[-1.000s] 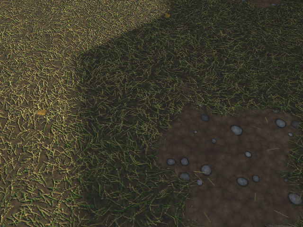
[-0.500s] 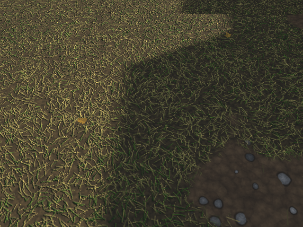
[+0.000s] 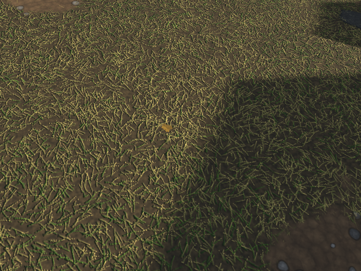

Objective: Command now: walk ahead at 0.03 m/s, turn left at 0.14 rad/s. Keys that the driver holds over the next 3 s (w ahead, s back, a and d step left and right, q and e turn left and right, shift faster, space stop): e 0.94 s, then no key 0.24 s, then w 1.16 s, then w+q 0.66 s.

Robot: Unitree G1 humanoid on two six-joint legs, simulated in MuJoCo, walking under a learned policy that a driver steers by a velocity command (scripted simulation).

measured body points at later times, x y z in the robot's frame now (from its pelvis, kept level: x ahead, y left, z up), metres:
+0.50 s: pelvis +0.00 -0.03 +0.00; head +0.04 -0.06 +0.44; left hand +0.20 +0.23 -0.09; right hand +0.09 -0.35 -0.12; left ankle -0.02 +0.10 -0.70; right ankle -0.03 -0.11 -0.74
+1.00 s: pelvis +0.03 -0.01 +0.00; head +0.05 -0.03 +0.45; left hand +0.31 +0.16 -0.09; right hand +0.02 -0.35 -0.09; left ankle +0.10 +0.09 -0.74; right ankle -0.03 -0.12 -0.73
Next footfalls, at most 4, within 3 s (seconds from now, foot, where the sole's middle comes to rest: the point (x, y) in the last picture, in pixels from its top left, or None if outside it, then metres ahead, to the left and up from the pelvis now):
0.44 right None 0.01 -0.12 -0.77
0.98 left None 0.13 0.06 -0.77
1.34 right None -0.04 -0.13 -0.77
1.74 left None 0.36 -0.08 -0.77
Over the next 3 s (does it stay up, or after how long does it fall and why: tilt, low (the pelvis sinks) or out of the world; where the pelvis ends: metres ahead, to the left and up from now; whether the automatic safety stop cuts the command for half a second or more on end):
stays up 0.76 -0.42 0.00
